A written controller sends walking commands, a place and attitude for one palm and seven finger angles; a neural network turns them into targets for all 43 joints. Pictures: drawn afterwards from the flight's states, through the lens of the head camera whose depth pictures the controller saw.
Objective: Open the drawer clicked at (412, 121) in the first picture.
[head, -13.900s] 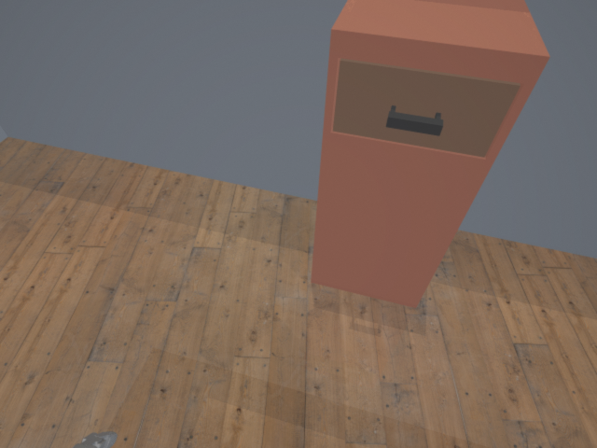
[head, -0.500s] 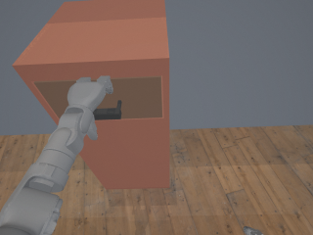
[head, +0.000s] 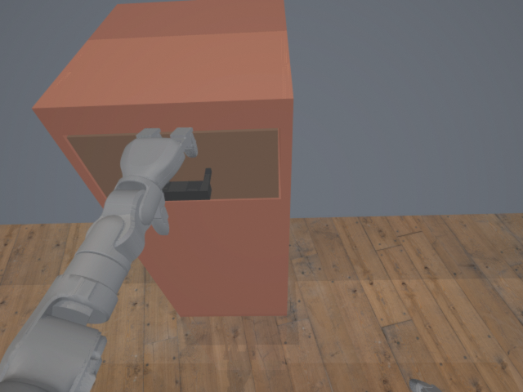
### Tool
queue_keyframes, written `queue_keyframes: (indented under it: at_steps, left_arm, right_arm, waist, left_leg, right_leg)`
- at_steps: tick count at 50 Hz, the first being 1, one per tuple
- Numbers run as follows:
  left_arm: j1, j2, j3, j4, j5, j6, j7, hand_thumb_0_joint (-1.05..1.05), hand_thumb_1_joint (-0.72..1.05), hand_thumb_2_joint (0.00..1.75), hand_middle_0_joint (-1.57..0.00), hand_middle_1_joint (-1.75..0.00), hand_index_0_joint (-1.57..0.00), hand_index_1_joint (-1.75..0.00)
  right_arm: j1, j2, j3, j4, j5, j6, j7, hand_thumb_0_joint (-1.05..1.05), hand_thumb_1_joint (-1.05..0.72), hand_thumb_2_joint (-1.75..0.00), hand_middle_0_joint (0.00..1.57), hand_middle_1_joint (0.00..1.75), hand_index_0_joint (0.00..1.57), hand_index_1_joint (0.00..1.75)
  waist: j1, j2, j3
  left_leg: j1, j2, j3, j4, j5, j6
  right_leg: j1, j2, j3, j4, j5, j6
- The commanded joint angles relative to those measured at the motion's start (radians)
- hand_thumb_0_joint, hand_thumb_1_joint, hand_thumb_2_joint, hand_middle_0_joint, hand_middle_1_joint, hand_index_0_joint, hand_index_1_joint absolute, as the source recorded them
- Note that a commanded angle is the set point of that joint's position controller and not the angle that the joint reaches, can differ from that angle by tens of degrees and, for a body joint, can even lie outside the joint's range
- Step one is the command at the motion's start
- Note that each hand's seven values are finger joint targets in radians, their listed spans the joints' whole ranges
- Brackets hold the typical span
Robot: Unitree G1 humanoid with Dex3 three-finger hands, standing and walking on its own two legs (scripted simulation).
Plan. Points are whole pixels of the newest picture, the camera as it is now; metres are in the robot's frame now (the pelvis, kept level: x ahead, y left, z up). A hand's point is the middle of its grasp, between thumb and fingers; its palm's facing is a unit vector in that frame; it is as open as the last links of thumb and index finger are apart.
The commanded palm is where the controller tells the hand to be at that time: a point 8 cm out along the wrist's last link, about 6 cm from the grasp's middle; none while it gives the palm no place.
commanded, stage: move the hooked fingers above the handle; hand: left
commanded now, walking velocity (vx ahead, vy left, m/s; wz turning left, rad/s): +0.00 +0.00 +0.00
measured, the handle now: (180, 182) +0.46 +0.19 +0.04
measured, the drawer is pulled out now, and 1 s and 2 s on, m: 0.00 0.00 0.00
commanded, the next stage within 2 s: lower the fingers behind the handle in 0.52 s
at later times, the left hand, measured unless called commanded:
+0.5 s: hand (160, 184) +0.41 +0.20 +0.09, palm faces -0.01 -0.03 -1.00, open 13.8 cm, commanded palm +0.40 +0.20 +0.17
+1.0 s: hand (172, 191) +0.42 +0.18 +0.07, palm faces -0.05 -0.03 -1.00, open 13.8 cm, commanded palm +0.40 +0.19 +0.14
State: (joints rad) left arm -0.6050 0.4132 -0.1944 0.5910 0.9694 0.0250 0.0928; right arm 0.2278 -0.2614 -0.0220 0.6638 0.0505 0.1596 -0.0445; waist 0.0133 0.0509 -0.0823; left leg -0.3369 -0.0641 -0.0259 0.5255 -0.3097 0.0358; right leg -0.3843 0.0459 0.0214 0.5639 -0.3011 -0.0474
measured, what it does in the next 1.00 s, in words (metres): stands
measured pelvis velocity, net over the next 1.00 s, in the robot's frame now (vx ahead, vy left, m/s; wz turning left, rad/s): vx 0.00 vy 0.00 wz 0.00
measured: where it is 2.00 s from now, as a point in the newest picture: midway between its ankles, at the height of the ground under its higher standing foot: outside the picture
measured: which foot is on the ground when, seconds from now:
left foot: down 0.00-1.00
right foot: down 0.00-1.00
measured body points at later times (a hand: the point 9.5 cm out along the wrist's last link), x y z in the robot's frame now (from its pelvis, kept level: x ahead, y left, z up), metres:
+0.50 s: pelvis +0.00 +0.00 +0.00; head +0.03 -0.02 +0.45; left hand +0.41 +0.20 +0.15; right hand +0.14 -0.24 -0.13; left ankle -0.03 +0.10 -0.73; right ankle -0.02 -0.09 -0.73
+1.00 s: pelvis +0.00 +0.00 +0.00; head +0.03 -0.03 +0.45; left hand +0.41 +0.18 +0.13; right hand +0.12 -0.25 -0.13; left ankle -0.03 +0.10 -0.73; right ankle -0.02 -0.09 -0.73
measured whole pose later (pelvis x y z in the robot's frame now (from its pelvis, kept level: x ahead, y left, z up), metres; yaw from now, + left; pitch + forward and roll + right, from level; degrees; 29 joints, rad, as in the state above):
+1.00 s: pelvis +0.00 +0.00 +0.00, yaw +0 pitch +8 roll +1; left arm -0.61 0.38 -0.21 0.66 0.99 0.05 0.10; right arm 0.22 -0.24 -0.01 0.65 0.04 0.18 -0.04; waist 0.00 0.05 -0.09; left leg -0.37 -0.06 -0.02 0.55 -0.32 0.03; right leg -0.42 0.05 0.02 0.59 -0.31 -0.05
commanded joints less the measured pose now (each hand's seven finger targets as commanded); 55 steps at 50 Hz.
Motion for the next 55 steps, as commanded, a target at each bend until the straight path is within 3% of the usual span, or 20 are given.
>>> queue_keyframes:
  at_steps: [1, 2, 4, 7, 10, 17, 18, 19, 22, 24, 25, 26, 34, 37, 45, 49, 50, 51, 54, 55]
  left_arm:
    - [-0.469, 0.255, 0.149, -0.191, 0.018, 0.029, 0.072, 0.00, -0.50, 0.30, -0.30, -1.20, -0.30, -1.20]
    - [-0.457, 0.226, 0.131, -0.201, 0.014, 0.037, 0.071, 0.00, -0.50, 0.30, -0.30, -1.20, -0.30, -1.20]
    - [-0.401, 0.275, 0.179, -0.195, 0.016, 0.054, 0.070, 0.00, -0.50, 0.30, -0.30, -1.20, -0.30, -1.20]
    - [-0.408, 0.239, 0.143, -0.208, 0.010, 0.068, 0.054, 0.00, -0.50, 0.30, -0.30, -1.20, -0.30, -1.20]
    - [-0.384, 0.249, 0.148, -0.212, 0.014, 0.077, 0.037, 0.00, -0.50, 0.30, -0.30, -1.20, -0.30, -1.20]
    - [-0.403, 0.173, 0.072, -0.265, -0.006, 0.051, 0.000, 0.00, -0.50, 0.30, -0.30, -1.20, -0.30, -1.20]
    - [-0.399, 0.198, 0.096, -0.264, -0.005, 0.046, 0.001, 0.00, -0.50, 0.30, -0.30, -1.20, -0.30, -1.20]
    - [-0.419, 0.181, 0.076, -0.261, -0.003, 0.042, 0.001, 0.00, -0.50, 0.30, -0.30, -1.20, -0.30, -1.20]
    - [-0.453, 0.219, 0.108, -0.254, 0.000, 0.027, 0.015, 0.00, -0.50, 0.30, -0.30, -1.20, -0.30, -1.20]
    - [-0.493, 0.204, 0.096, -0.249, 0.006, 0.022, 0.028, 0.00, -0.50, 0.30, -0.30, -1.20, -0.30, -1.20]
    - [-0.476, 0.231, 0.122, -0.253, 0.007, 0.021, 0.035, 0.00, -0.50, 0.30, -0.30, -1.20, -0.30, -1.20]
    - [-0.501, 0.201, 0.092, -0.275, 0.005, 0.020, 0.040, 0.00, -0.50, 0.30, -0.30, -1.20, -0.30, -1.20]
    - [-0.406, 0.204, 0.116, -0.179, 0.012, 0.063, 0.042, 0.00, -0.50, 0.30, -0.30, -1.20, -0.30, -1.20]
    - [-0.405, 0.170, 0.083, -0.136, 0.018, 0.070, 0.035, 0.00, -0.50, 0.30, -0.30, -1.20, -0.30, -1.20]
    - [-0.444, 0.148, 0.063, -0.106, 0.025, 0.053, 0.037, 0.00, -0.50, 0.30, -0.30, -1.20, -0.30, -1.20]
    - [-0.459, 0.176, 0.099, -0.155, 0.026, -0.007, 0.066, 0.00, -0.50, 0.30, -0.30, -1.20, -0.30, -1.20]
    - [-0.444, 0.221, 0.140, -0.162, 0.032, -0.020, 0.080, 0.00, -0.50, 0.30, -0.30, -1.20, -0.30, -1.20]
    - [-0.428, 0.225, 0.150, -0.152, 0.038, -0.026, 0.095, 0.00, -0.50, 0.30, -0.30, -1.20, -0.30, -1.20]
    - [-0.399, 0.187, 0.137, -0.135, 0.043, -0.018, 0.138, 0.00, -0.50, 0.30, -0.30, -1.20, -0.30, -1.20]
    - [-0.399, 0.213, 0.156, -0.108, 0.048, -0.007, 0.150, 0.00, -0.50, 0.30, -0.30, -1.20, -0.30, -1.20]
  right_arm:
    - [-0.053, -0.105, -0.032, -0.120, -0.009, -0.023, -0.001, 0.00, -0.90, -0.90, 0.20, 0.30, 0.20, 0.30]
    - [-0.054, -0.102, -0.034, -0.124, -0.009, -0.024, 0.001, 0.00, -0.90, -0.90, 0.20, 0.30, 0.20, 0.30]
    - [-0.065, -0.106, -0.030, -0.129, -0.009, -0.017, 0.002, 0.00, -0.90, -0.90, 0.20, 0.30, 0.20, 0.30]
    - [-0.070, -0.106, -0.028, -0.137, -0.006, -0.013, 0.002, 0.00, -0.90, -0.90, 0.20, 0.30, 0.20, 0.30]
    - [-0.076, -0.110, -0.027, -0.143, -0.005, -0.008, 0.000, 0.00, -0.90, -0.90, 0.20, 0.30, 0.20, 0.30]
    - [-0.073, -0.102, -0.029, -0.147, -0.004, -0.016, -0.001, 0.00, -0.90, -0.90, 0.20, 0.30, 0.20, 0.30]
    - [-0.070, -0.105, -0.030, -0.144, -0.005, -0.017, -0.003, 0.00, -0.90, -0.90, 0.20, 0.30, 0.20, 0.30]
    - [-0.071, -0.104, -0.028, -0.141, -0.005, -0.017, -0.004, 0.00, -0.90, -0.90, 0.20, 0.30, 0.20, 0.30]
    - [-0.062, -0.104, -0.030, -0.134, -0.006, -0.021, -0.006, 0.00, -0.90, -0.90, 0.20, 0.30, 0.20, 0.30]
    - [-0.058, -0.101, -0.032, -0.124, -0.008, -0.023, -0.006, 0.00, -0.90, -0.90, 0.20, 0.30, 0.20, 0.30]
    - [-0.051, -0.105, -0.035, -0.125, -0.010, -0.021, -0.004, 0.00, -0.90, -0.90, 0.20, 0.30, 0.20, 0.30]
    - [-0.060, -0.099, -0.035, -0.127, -0.009, -0.023, -0.001, 0.00, -0.90, -0.90, 0.20, 0.30, 0.20, 0.30]
    - [-0.058, -0.106, -0.031, -0.122, -0.009, -0.012, 0.001, 0.00, -0.90, -0.90, 0.20, 0.30, 0.20, 0.30]
    - [-0.058, -0.105, -0.028, -0.122, -0.006, -0.005, 0.002, 0.00, -0.90, -0.90, 0.20, 0.30, 0.20, 0.30]
    - [-0.035, -0.107, -0.034, -0.126, -0.013, -0.003, -0.005, 0.00, -0.90, -0.90, 0.20, 0.30, 0.20, 0.30]
    - [-0.028, -0.098, -0.040, -0.133, -0.017, -0.017, -0.009, 0.00, -0.90, -0.90, 0.20, 0.30, 0.20, 0.30]
    - [-0.024, -0.101, -0.044, -0.130, -0.020, -0.019, -0.009, 0.00, -0.90, -0.90, 0.20, 0.30, 0.20, 0.30]
    - [-0.023, -0.097, -0.042, -0.131, -0.020, -0.020, -0.009, 0.00, -0.90, -0.90, 0.20, 0.30, 0.20, 0.30]
    - [-0.023, -0.093, -0.048, -0.123, -0.018, -0.029, -0.002, 0.00, -0.90, -0.90, 0.20, 0.30, 0.20, 0.30]
    - [-0.018, -0.099, -0.047, -0.116, -0.019, -0.028, 0.000, 0.00, -0.90, -0.90, 0.20, 0.30, 0.20, 0.30]
  waist:
    - [0.003, -0.047, -0.334]
    - [0.002, -0.048, -0.342]
    - [0.018, -0.059, -0.333]
    - [0.006, -0.071, -0.310]
    - [0.004, -0.077, -0.312]
    - [-0.017, -0.061, -0.279]
    - [-0.012, -0.062, -0.284]
    - [-0.018, -0.061, -0.279]
    - [-0.009, -0.037, -0.303]
    - [-0.018, -0.037, -0.315]
    - [-0.005, -0.026, -0.345]
    - [-0.011, 0.003, -0.354]
    - [-0.003, -0.090, -0.312]
    - [-0.013, -0.092, -0.265]
    - [-0.025, -0.089, -0.298]
    - [-0.016, -0.072, -0.330]
    - [-0.007, -0.071, -0.349]
    - [-0.001, -0.061, -0.350]
    - [-0.005, -0.054, -0.333]
    - [-0.006, -0.065, -0.335]
  left_leg:
    - [0.078, 0.022, 0.027, -0.033, 0.399, 0.001]
    - [0.090, 0.024, 0.029, -0.030, 0.415, 0.001]
    - [0.077, 0.024, 0.031, -0.035, 0.428, 0.000]
    - [0.081, 0.029, 0.030, -0.044, 0.418, 0.003]
    - [0.086, 0.028, 0.029, -0.047, 0.403, 0.001]
    - [0.118, 0.026, 0.024, -0.036, 0.387, 0.005]
    - [0.118, 0.027, 0.020, -0.036, 0.390, 0.003]
    - [0.120, 0.026, 0.019, -0.034, 0.388, 0.002]
    - [0.116, 0.024, 0.018, -0.030, 0.383, 0.001]
    - [0.126, 0.025, 0.016, -0.024, 0.411, -0.004]
    - [0.127, 0.024, 0.015, -0.023, 0.424, -0.007]
    - [0.142, 0.024, 0.016, -0.015, 0.448, -0.007]
    - [0.090, 0.027, 0.024, -0.023, 0.436, -0.001]
    - [0.061, 0.026, 0.026, -0.028, 0.378, -0.001]
    - [0.051, 0.021, 0.029, -0.011, 0.326, 0.003]
    - [0.048, 0.020, 0.033, 0.003, 0.342, 0.009]
    - [0.042, 0.019, 0.031, 0.006, 0.351, 0.007]
    - [0.028, 0.018, 0.032, 0.007, 0.358, 0.007]
    - [0.023, 0.021, 0.041, 0.011, 0.360, 0.003]
    - [0.006, 0.019, 0.038, 0.010, 0.349, 0.002]
  right_leg:
    - [0.207, -0.033, 0.008, -0.037, 0.365, -0.005]
    - [0.210, -0.034, 0.008, -0.037, 0.381, -0.003]
    - [0.234, -0.032, 0.011, -0.036, 0.400, -0.004]
    - [0.224, -0.033, 0.006, -0.045, 0.390, -0.002]
    - [0.228, -0.033, 0.007, -0.050, 0.365, -0.002]
    - [0.182, -0.032, 0.005, -0.063, 0.350, 0.000]
    - [0.180, -0.031, 0.005, -0.060, 0.345, -0.002]
    - [0.168, -0.031, 0.002, -0.059, 0.342, -0.002]
    - [0.177, -0.031, 0.006, -0.054, 0.334, -0.005]
    - [0.164, -0.030, 0.003, -0.046, 0.352, -0.006]
    - [0.186, -0.029, 0.004, -0.041, 0.354, -0.008]
    - [0.178, -0.030, 0.004, -0.037, 0.377, -0.008]
    - [0.198, -0.030, 0.003, -0.040, 0.401, -0.003]
    - [0.168, -0.031, -0.001, -0.044, 0.352, -0.003]
    - [0.151, -0.033, 0.010, -0.040, 0.313, -0.003]
    - [0.162, -0.033, 0.020, -0.027, 0.342, -0.002]
    - [0.176, -0.032, 0.023, -0.021, 0.349, -0.003]
    - [0.180, -0.032, 0.022, -0.012, 0.360, -0.004]
    - [0.152, -0.028, 0.018, -0.010, 0.359, -0.003]
    - [0.161, -0.026, 0.020, -0.010, 0.349, -0.003]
